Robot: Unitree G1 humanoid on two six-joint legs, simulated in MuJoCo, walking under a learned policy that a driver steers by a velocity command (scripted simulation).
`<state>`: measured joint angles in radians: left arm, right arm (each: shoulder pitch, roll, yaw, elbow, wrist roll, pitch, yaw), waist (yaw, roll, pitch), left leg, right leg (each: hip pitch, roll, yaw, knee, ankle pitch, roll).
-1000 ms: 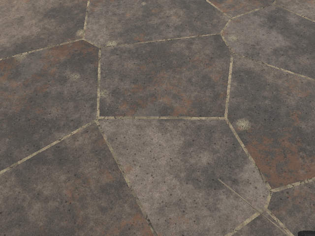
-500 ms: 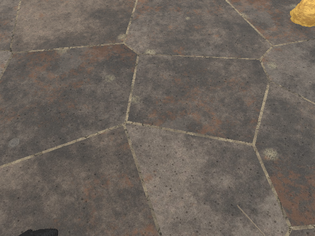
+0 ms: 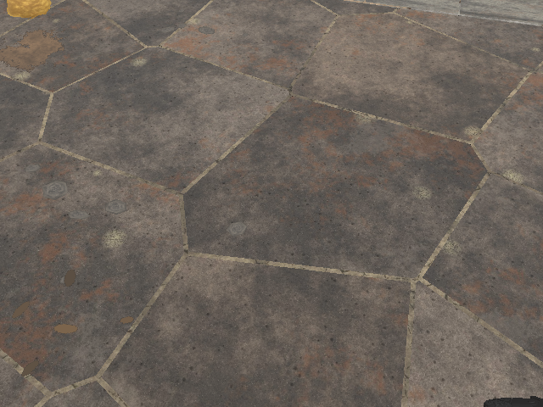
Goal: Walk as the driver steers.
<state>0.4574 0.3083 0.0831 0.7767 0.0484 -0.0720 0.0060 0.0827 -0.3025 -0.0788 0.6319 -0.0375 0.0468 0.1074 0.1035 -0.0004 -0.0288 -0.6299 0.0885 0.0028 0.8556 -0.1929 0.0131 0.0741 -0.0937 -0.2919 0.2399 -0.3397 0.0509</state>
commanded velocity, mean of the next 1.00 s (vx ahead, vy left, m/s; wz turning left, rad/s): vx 0.43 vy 0.00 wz -0.26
